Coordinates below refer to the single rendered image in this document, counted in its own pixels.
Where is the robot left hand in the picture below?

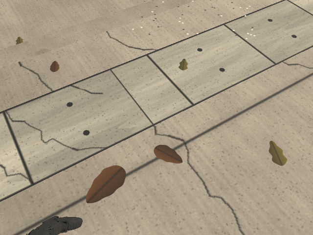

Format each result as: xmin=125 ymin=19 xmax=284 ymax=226
xmin=26 ymin=215 xmax=83 ymax=235

